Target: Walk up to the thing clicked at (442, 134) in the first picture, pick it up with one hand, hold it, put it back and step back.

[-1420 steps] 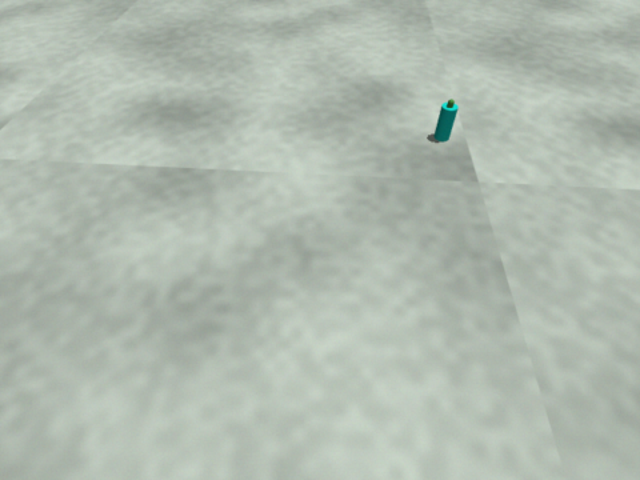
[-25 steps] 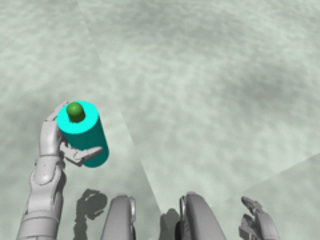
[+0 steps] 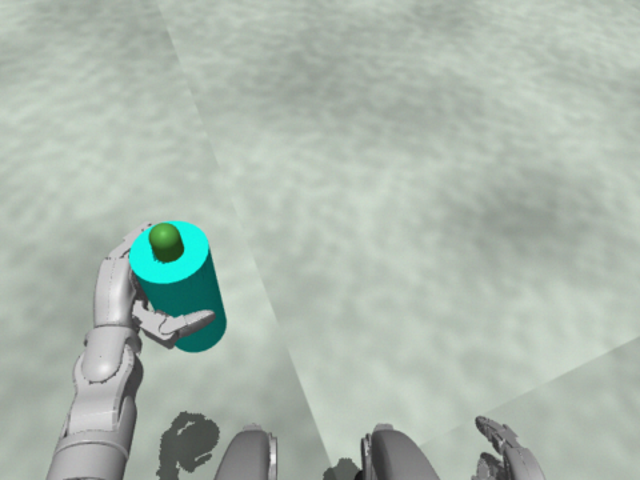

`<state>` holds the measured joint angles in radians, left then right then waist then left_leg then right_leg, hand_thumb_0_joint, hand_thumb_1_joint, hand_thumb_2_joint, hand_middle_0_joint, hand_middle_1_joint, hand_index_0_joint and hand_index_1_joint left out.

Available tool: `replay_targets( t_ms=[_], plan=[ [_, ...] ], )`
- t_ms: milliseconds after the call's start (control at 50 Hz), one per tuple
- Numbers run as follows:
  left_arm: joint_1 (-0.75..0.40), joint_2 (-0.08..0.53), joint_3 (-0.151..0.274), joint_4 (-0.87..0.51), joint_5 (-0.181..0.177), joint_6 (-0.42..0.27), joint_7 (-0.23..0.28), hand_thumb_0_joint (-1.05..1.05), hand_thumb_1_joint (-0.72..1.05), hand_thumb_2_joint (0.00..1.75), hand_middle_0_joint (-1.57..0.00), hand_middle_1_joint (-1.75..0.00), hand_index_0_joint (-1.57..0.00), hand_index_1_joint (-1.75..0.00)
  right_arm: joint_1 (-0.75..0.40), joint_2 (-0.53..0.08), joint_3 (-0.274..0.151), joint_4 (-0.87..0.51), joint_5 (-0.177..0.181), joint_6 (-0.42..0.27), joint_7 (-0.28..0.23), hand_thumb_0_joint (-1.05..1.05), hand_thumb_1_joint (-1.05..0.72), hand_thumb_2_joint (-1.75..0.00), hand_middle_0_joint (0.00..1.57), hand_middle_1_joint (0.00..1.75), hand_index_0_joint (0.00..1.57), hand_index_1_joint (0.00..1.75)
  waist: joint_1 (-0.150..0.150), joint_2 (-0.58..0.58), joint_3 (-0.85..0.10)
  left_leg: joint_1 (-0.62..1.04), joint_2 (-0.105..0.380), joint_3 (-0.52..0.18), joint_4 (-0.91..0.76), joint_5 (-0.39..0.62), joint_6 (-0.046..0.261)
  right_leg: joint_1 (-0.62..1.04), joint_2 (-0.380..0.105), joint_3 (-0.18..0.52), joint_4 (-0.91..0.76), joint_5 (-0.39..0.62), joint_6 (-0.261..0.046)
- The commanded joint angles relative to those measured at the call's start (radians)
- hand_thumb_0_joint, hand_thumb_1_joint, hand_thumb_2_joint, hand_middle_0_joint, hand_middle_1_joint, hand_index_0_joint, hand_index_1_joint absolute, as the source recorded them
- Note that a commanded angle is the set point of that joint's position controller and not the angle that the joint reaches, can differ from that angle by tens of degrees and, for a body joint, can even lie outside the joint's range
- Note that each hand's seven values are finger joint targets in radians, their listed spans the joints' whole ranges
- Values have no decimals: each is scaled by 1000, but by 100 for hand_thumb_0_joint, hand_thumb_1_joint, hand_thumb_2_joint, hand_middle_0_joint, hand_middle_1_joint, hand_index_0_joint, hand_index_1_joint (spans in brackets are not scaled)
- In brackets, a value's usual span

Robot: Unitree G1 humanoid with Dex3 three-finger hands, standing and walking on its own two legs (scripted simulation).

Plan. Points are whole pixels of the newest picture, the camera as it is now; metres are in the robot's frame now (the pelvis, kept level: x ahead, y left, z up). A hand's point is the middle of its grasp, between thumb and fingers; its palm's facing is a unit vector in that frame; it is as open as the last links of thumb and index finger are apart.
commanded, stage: lift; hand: left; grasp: from the side
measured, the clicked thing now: (183, 285) +0.34 +0.17 +0.02
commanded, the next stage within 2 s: hold in 0.78 s
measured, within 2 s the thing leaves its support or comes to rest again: neither
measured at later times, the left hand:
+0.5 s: hand (183, 258) +0.36 +0.16 +0.06, palm faces +0.05 -1.00 -0.02, open 11.2 cm
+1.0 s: hand (179, 255) +0.35 +0.16 +0.08, palm faces +0.04 -1.00 -0.01, open 11.2 cm
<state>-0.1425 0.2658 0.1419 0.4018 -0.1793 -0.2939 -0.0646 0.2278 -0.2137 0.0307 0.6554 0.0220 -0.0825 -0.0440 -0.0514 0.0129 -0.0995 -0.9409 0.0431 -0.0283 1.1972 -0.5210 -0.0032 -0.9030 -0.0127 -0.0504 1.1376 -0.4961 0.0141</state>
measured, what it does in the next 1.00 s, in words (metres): rises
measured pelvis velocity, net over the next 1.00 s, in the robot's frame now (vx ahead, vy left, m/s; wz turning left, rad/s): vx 0.03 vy -0.01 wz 0.00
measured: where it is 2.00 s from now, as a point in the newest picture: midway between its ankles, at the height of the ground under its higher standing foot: outside the picture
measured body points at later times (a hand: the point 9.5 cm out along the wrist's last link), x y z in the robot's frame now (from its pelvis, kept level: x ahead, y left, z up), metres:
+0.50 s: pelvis +0.03 -0.01 +0.04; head +0.09 +0.00 +0.48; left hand +0.35 +0.22 +0.06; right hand +0.15 -0.26 -0.07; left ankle +0.03 +0.12 -0.64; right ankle +0.03 -0.13 -0.64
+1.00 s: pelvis +0.03 -0.01 +0.05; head +0.08 +0.00 +0.50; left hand +0.35 +0.22 +0.08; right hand +0.15 -0.25 -0.06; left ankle +0.03 +0.12 -0.64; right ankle +0.03 -0.13 -0.64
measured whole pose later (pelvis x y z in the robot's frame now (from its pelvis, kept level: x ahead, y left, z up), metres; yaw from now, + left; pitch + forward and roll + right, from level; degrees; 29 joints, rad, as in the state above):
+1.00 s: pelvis +0.03 -0.01 +0.05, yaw +0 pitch +7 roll -2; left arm -0.11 0.22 0.14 0.45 -0.18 -0.32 -0.11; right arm 0.24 -0.22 0.01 0.68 0.01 -0.05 -0.05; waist -0.04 0.01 -0.03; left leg -0.59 0.05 -0.01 0.91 -0.44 -0.01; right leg -0.56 -0.01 -0.04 0.86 -0.42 0.01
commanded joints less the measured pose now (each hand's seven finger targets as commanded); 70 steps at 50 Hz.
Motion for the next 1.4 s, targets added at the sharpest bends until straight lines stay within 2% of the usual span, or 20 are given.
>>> replay_targets(
  t_ms=[0, 40, 60, 120, 180, 200, 260, 320, 460, 580, 760, 840, 860, 920, 1080, 1100, 1220, 1280, 1320, 1380],
  plan=[
    [-376, 145, 68, -346, -39, -129, -19, 0, 4, 117, -119, -136, -123, -135, 14, -152, -60, -108, 0, -44, -20, 0, -92, -90, 20, 30, 20, 30, 1, 112, -396, 353, -28, -23, -244, 217, -1, 188, 32, -1, -192, 232, -37],
    [-379, 122, 63, -338, -48, -129, -18, 0, 3, 119, -120, -137, -123, -136, 14, -151, -58, -110, 1, -45, -19, 0, -92, -90, 20, 30, 20, 30, -1, 78, -367, 351, -27, -22, -259, 219, 1, 209, 35, -2, -207, 234, -36],
    [-380, 150, 101, -349, -53, -135, -11, 0, 3, 120, -120, -138, -123, -137, 12, -144, -56, -111, 3, -45, -18, 0, -91, -90, 20, 30, 20, 30, 16, 91, -383, 349, -30, -17, -262, 225, 3, 232, 32, 3, -213, 241, -36],
    [-373, 118, 74, -341, -54, -135, -10, 0, 6, 121, -118, -137, -121, -136, 15, -143, -57, -109, -2, -42, -23, 0, -91, -90, 20, 30, 20, 30, 0, 64, -371, 371, -30, -11, -280, 239, 4, 261, 35, 6, -240, 259, -34],
    [-378, 141, 95, -340, -50, -143, -10, 0, 4, 121, -118, -137, -121, -136, 14, -136, -53, -101, -4, -42, -25, 0, -91, -90, 20, 30, 20, 30, 11, 87, -360, 393, -32, -7, -294, 272, 3, 281, 32, 9, -249, 288, -34],
    [-391, 131, 75, -340, -47, -148, -15, 0, 5, 121, -118, -136, -121, -135, 13, -140, -54, -103, -5, -42, -25, 0, -91, -90, 20, 30, 20, 30, 2, 91, -360, 406, -32, -6, -298, 284, 2, 287, 31, 9, -253, 298, -34],
    [-375, 143, 91, -336, -45, -157, -17, 0, 3, 121, -118, -137, -121, -136, 22, -139, -56, -97, -8, -38, -27, 0, -91, -90, 20, 30, 20, 30, 10, 91, -375, 420, -35, 1, -300, 334, 4, 332, 28, 15, -266, 349, -33],
    [-384, 119, 69, -348, -50, -158, -26, 0, 2, 119, -117, -135, -119, -134, 16, -137, -56, -105, -7, -37, -27, 0, -91, -90, 20, 30, 20, 30, 4, 102, -366, 457, -36, 6, -314, 345, 4, 351, 29, 19, -286, 366, -32],
    [-358, 120, 92, -330, -59, -154, -31, 0, 5, 119, -116, -135, -119, -134, 22, -136, -58, -93, -12, -29, -28, 0, -90, -90, 20, 30, 20, 30, 7, 63, -348, 458, -35, 9, -332, 395, 7, 414, 29, 19, -315, 422, -27],
    [-355, 116, 78, -305, -52, -159, -45, 0, 8, 122, -120, -139, -123, -138, 32, -139, -62, -86, -14, -20, -26, 0, -90, -90, 20, 30, 20, 30, 8, 80, -351, 521, -31, 10, -346, 473, 7, 427, 29, 17, -324, 469, -28],
    [-358, 100, 84, -297, -55, -161, -48, 0, 10, 122, -122, -140, -124, -139, 9, -135, -63, -99, -15, -13, -24, 0, -90, -90, 20, 30, 20, 30, 12, 53, -299, 509, -35, 18, -387, 407, 7, 469, 26, 21, -366, 436, -24],
    [-363, 102, 84, -312, -59, -164, -50, 0, 8, 123, -124, -142, -127, -141, 20, -135, -64, -93, -16, -11, -23, 0, -91, -90, 20, 30, 20, 30, 7, 65, -331, 540, -34, 17, -386, 457, 6, 486, 28, 19, -366, 471, -24],
    [-358, 109, 86, -316, -53, -165, -48, 0, 11, 124, -124, -142, -126, -141, 7, -138, -65, -101, -14, -11, -23, 0, -90, -90, 20, 30, 20, 30, 16, 61, -296, 532, -36, 19, -399, 431, 7, 481, 27, 20, -375, 454, -24],
    [-359, 107, 79, -317, -47, -166, -45, 0, 8, 113, -123, -137, -125, -135, 8, -131, -62, -99, -14, -13, -25, 0, -92, -90, 20, 30, 20, 30, 15, 59, -307, 544, -36, 23, -404, 432, 9, 499, 23, 24, -385, 462, -22],
    [-362, 80, 52, -331, -41, -163, -26, 0, 6, 109, -119, -133, -122, -132, -9, -134, -65, -99, -13, -23, -21, 0, -92, -90, 20, 30, 20, 30, 11, 80, -270, 569, -31, 10, -454, 349, -2, 482, 30, 7, -403, 364, -29],
    [-381, 92, 70, -339, -45, -162, -23, 0, 7, 109, -120, -133, -123, -132, -13, -135, -65, -100, -12, -23, -23, 0, -92, -90, 20, 30, 20, 30, 17, 79, -255, 563, -30, 10, -457, 339, -2, 475, 30, 8, -406, 355, -28],
    [-392, 98, 64, -350, -39, -164, -19, 0, 10, 109, -118, -132, -121, -130, -32, -129, -60, -101, -9, -35, -25, 0, -91, -90, 20, 30, 20, 30, 19, 70, -234, 553, -37, 17, -475, 281, 1, 493, 23, 15, -437, 314, -26],
    [-366, 92, 51, -345, -37, -155, -24, 0, 11, 109, -118, -132, -121, -130, -16, -135, -64, -97, -11, -37, -25, 0, -92, -90, 20, 30, 20, 30, 15, 78, -272, 589, -34, 10, -470, 348, -1, 502, 26, 10, -426, 369, -26],
    [-347, 54, 31, -306, -42, -146, -24, 0, 10, 110, -119, -133, -121, -131, -17, -132, -62, -95, -9, -40, -24, 0, -91, -90, 20, 30, 20, 30, 8, 48, -230, 578, -33, 12, -471, 351, 0, 501, 27, 8, -432, 373, -24],
    [-381, 96, 64, -327, -39, -148, -19, 0, 11, 112, -120, -134, -122, -133, -16, -134, -63, -88, -8, -43, -24, 0, -91, -90, 20, 30, 20, 30, 17, 41, -244, 577, -33, 15, -471, 364, 4, 522, 22, 13, -439, 393, -23]
  ],
)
